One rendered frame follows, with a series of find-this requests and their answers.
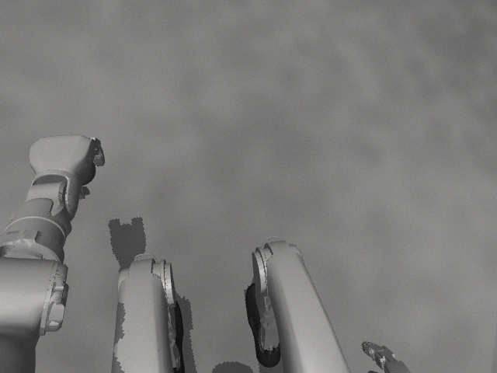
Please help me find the right robot hand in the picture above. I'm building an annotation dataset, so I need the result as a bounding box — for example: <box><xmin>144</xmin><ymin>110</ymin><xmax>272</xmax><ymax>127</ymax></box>
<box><xmin>362</xmin><ymin>341</ymin><xmax>411</xmax><ymax>373</ymax></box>

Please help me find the left robot arm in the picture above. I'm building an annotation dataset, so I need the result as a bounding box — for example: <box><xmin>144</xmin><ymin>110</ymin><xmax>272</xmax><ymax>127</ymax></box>
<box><xmin>0</xmin><ymin>169</ymin><xmax>81</xmax><ymax>373</ymax></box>

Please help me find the left robot hand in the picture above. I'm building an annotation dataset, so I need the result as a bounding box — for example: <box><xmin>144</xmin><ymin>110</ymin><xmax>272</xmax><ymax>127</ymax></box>
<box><xmin>29</xmin><ymin>135</ymin><xmax>105</xmax><ymax>200</ymax></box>

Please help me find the right robot foot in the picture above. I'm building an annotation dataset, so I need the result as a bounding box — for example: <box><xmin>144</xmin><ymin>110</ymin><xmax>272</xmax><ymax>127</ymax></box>
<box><xmin>245</xmin><ymin>283</ymin><xmax>280</xmax><ymax>368</ymax></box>

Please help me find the ball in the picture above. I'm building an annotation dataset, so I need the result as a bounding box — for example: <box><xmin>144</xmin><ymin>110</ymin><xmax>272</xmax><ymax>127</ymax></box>
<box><xmin>80</xmin><ymin>162</ymin><xmax>96</xmax><ymax>186</ymax></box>

